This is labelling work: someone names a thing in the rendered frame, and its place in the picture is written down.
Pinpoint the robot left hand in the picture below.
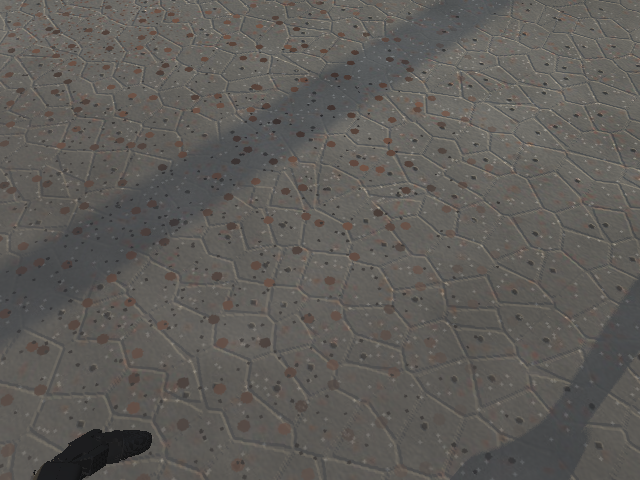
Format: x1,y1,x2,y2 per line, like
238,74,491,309
33,429,152,480

